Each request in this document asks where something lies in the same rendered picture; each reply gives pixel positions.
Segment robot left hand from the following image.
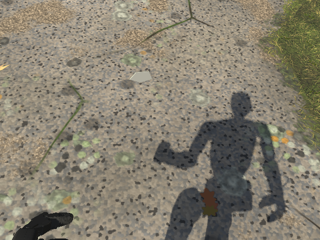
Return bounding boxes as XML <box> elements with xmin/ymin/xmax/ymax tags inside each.
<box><xmin>12</xmin><ymin>212</ymin><xmax>74</xmax><ymax>240</ymax></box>

